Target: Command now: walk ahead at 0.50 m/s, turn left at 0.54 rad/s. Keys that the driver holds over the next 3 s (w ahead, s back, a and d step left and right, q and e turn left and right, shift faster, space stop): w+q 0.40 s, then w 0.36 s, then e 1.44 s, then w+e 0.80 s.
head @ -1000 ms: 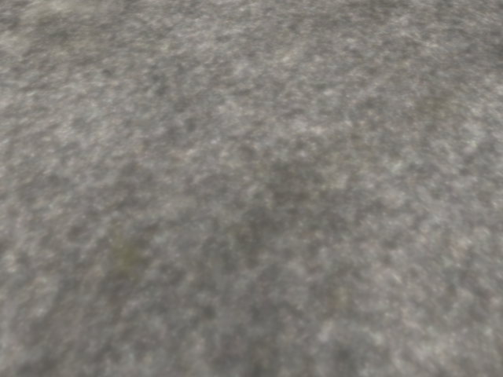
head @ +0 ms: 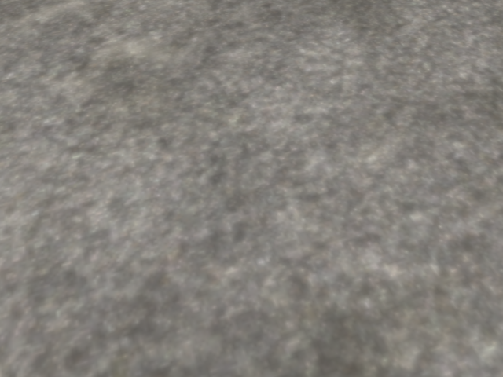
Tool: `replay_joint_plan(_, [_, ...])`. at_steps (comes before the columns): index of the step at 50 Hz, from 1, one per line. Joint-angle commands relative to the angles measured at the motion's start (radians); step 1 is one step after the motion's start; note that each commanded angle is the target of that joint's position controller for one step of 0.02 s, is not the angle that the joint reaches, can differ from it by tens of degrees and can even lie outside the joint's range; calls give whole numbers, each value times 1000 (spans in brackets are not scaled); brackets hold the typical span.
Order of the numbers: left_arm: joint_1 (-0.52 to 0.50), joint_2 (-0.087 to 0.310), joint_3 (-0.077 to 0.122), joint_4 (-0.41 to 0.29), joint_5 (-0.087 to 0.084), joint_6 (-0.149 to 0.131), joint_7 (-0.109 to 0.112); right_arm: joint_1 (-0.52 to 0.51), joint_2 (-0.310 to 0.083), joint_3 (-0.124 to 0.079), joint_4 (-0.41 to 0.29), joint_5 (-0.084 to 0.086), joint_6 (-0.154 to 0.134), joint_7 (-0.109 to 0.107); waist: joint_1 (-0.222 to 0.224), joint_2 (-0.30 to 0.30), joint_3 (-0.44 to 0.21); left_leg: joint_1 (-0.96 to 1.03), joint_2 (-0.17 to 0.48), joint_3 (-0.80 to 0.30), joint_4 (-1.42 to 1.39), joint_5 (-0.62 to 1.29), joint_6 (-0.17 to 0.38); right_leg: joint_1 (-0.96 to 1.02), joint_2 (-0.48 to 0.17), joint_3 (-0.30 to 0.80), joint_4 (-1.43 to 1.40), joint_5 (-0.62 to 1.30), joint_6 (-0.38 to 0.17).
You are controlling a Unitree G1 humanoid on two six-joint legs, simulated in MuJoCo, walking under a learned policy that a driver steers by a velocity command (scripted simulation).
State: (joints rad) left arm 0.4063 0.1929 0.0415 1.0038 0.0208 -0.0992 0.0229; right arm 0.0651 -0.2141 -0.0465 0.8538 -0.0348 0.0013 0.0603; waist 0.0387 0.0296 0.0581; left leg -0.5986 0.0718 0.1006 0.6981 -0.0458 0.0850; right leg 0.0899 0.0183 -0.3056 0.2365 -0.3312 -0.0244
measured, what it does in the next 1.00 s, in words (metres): walks ahead, turning left: left foot, then right foot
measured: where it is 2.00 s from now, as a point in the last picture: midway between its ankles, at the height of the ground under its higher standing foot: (231, 339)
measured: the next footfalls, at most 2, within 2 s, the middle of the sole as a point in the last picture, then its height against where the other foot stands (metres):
left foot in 0.10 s outside the picture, level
right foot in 0.64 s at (271, 340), level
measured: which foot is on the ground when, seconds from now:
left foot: up 0.00-0.08, down 0.10-0.66, up 0.68-1.00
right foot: down 0.00-0.10, up 0.12-0.62, down 0.64-1.00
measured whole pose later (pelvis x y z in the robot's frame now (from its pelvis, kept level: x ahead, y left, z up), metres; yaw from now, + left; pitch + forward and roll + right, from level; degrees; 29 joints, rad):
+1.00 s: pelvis +0.52 +0.08 +0.01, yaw +16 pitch +0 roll -1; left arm 0.38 0.22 0.03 0.94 0.01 -0.05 -0.01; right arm 0.11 -0.24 -0.02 0.82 -0.02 -0.03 0.00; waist 0.05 0.04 0.07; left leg -0.54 0.03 -0.03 0.76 -0.18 -0.02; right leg -0.13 0.08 0.01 0.33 -0.20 -0.07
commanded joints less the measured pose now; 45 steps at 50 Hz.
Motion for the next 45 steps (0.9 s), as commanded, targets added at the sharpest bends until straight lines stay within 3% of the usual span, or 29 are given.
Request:
replay_joint_plan(1, [26, 168, 34, -30, 3, 6, 13, -55, -55, -9, -78, -3, -12, 0, -28, -113, 29, 43, -58, 59, -53, -95, 52, 18, -299, 44, 52, 875, -89])
replay_joint_plan(3, [11, 200, 45, -35, 6, 24, 15, 59, -82, -25, -50, -3, -14, -10, -81, -132, -43, 176, -128, 85, -70, -205, 99, 43, -303, 26, 261, 1102, -86])
replay_joint_plan(4, [5, 214, 49, -42, 4, 35, 11, 167, -104, -40, -20, -4, -22, -17, -123, -123, -108, 308, -161, 77, -120, -218, 126, 5, -301, 24, 442, 1063, -80])
replay_joint_plan(5, [-17, 212, 48, -62, 1, 39, 5, 322, -160, -65, 26, -16, -30, -31, -200, -55, -189, 542, -121, -26, -212, -216, 170, -157, -277, 14, 714, 843, -45])
replay_joint_plan(6, [19, 91, 24, -130, -11, 33, -12, 338, -286, -98, 20, -21, -29, -45, -143, 173, -275, 863, 191, -510, -246, -234, 308, -595, -119, 33, 1089, 9, 16])
replay_joint_plan(7, [-100, 158, 38, -184, -8, 17, -21, 348, -312, -102, 2, 12, -13, -46, -165, 105, -325, 908, 273, -865, -417, -237, 370, -787, 8, 265, 1249, -202, 36])
replay_joint_plan(8, [-184, 155, 34, -210, -10, 4, -26, 301, -287, -94, 9, 18, -8, -56, -150, 25, -176, 821, 257, -688, -436, -172, 334, -882, -69, 328, 1219, -99, 23])
replay_joint_plan(9, [-173, 147, 28, -204, -15, -8, -26, 255, -227, -80, 10, 24, -13, -60, -108, -30, -96, 691, 222, -582, -443, -63, 290, -839, -107, 328, 1118, -15, 17])
replay_joint_plan(10, [-152, 146, 31, -187, -7, -5, -21, 207, -187, -69, 5, 26, -21, -64, -61, -68, -48, 585, 164, -489, -451, 55, 245, -772, -133, 331, 1033, 11, 20])
replay_joint_plan(12, [-114, 136, 30, -182, 25, 34, -24, 174, -150, -54, -4, 36, -42, -66, -13, -49, -63, 488, 94, -389, -462, 181, 217, -658, -147, 338, 948, 20, 46])
replay_joint_plan(14, [-127, 120, 27, -195, 30, 61, -32, 209, -172, -56, 3, 41, -60, -62, -5, -38, -65, 457, 62, -356, -469, 237, 214, -654, -142, 320, 886, 33, 68])
replay_joint_plan(16, [-198, 117, 24, -224, 28, 71, -35, 251, -194, -61, 6, 37, -65, -60, -25, -19, -46, 447, 44, -354, -487, 208, 201, -697, -140, 307, 807, 100, 83])
replay_joint_plan(21, [-383, 127, 17, -291, 21, 72, -41, 355, -194, -59, 12, 35, -60, -60, -96, 22, -18, 546, 33, -384, -486, 185, 157, -800, -117, 309, 589, 265, 88])
replay_joint_plan(27, [-512, 120, -1, -344, 11, 49, -56, 440, -178, -44, 39, 20, -65, -75, -146, 42, 2, 669, 66, -378, -441, 346, 130, -752, -66, 276, 384, 320, 30])
replay_joint_plan(28, [-503, 128, 0, -348, 10, 45, -56, 433, -187, -44, 40, 18, -67, -79, -134, 47, 5, 677, 79, -382, -430, 380, 120, -715, -59, 278, 353, 301, 12])
replay_joint_plan(30, [-391, 157, 12, -319, 8, 37, -48, 385, -211, -47, 34, 16, -73, -83, -70, 58, -19, 656, 82, -362, -356, 563, 85, -538, -17, 269, 296, 226, -27])
replay_joint_plan(31, [-279, 180, 23, -284, 5, 31, -38, 372, -223, -48, 36, 14, -76, -80, -22, 53, -72, 654, 63, -344, -238, 681, 71, -408, 17, 256, 273, 188, -47])
replay_joint_plan(32, [-129, 202, 34, -242, 8, 21, -25, 356, -222, -46, 36, 16, -79, -74, 54, 17, -151, 592, 17, -300, -51, 641, 53, -214, -4, 271, 219, 223, -74])
replay_joint_plan(33, [33, 271, 50, -225, 30, 15, -10, 370, -160, -29, 7, 20, -84, -69, 102, -82, -285, 430, -41, -260, 234, 328, 37, 22, -222, 513, 214, 92, -124])
replay_joint_plan(34, [46, 358, 74, -203, 37, 25, -17, 520, -90, -20, 10, 55, -80, -65, 21, -339, -360, 121, -232, -181, 538, -446, -4, 201, -450, 1004, 84, 57, -268])
replay_joint_plan(35, [-36, 262, 57, -213, 5, 37, -29, 461, -167, -28, 27, 16, -74, -71, 1, -154, -241, 26, -163, -247, 607, -427, 13, 89, -411, 1042, 29, -59, -249])
replay_joint_plan(36, [-128, 194, 41, -229, -5, 37, -33, 373, -167, -29, 12, 14, -74, -64, -17, -73, -110, 17, -120, -240, 580, -332, 10, -54, -372, 861, 18, -46, -230])
replay_joint_plan(37, [-165, 156, 30, -225, 3, 32, -35, 322, -149, -23, -1, 14, -75, -58, -26, -37, -60, 32, -88, -227, 533, -283, 6, -138, -321, 745, -5, 62, -207])
replay_joint_plan(39, [-156, 132, 18, -192, -3, 19, -30, 308, -130, -18, -9, -4, -59, -46, -59, -98, -30, 87, -51, -191, 459, -263, -16, -227, -247, 593, -28, 323, -178])
replay_joint_plan(42, [-89, 143, 14, -142, -18, -4, -37, 304, -94, -7, -10, -12, -47, -45, -79, -100, -63, 113, -51, -132, 381, -265, -67, -223, -222, 483, 17, 879, -208])
replay_joint_plan(45, [-81, 174, 19, -125, -16, 8, -32, 216, -71, 9, -37, -2, -43, -49, -74, -119, -69, 122, -59, -92, 204, -199, -108, -244, -171, 411, 42, 1006, -197])
Over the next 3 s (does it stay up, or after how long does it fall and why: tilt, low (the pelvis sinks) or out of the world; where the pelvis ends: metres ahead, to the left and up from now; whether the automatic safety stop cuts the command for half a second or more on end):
stays up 0.71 -0.10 -0.01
